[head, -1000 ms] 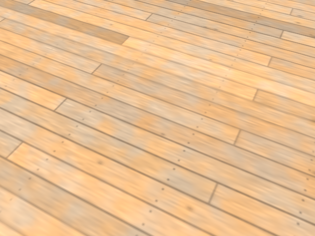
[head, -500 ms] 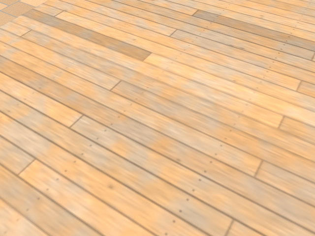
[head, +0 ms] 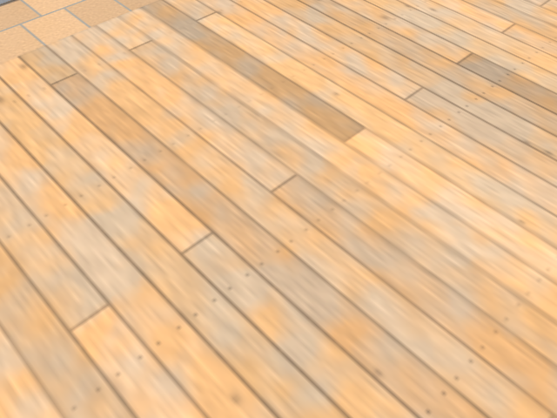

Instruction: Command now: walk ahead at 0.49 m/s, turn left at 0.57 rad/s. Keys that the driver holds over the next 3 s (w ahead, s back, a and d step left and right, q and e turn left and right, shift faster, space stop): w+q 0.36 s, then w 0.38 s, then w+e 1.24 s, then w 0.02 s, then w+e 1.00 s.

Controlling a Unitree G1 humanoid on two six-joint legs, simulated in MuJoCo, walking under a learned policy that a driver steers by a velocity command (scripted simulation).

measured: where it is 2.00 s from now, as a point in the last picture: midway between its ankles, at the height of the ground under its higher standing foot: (240, 240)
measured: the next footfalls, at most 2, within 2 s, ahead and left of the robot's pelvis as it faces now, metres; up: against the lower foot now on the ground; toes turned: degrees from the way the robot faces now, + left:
right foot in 0.22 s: +0.31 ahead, -0.14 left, +0.00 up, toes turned +13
left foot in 0.74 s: +0.48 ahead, +0.19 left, +0.00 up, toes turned +21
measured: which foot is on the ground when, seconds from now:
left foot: down 0.00-0.24, up 0.26-0.72, down 0.74-1.00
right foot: up 0.00-0.20, down 0.22-0.74, up 0.76-1.00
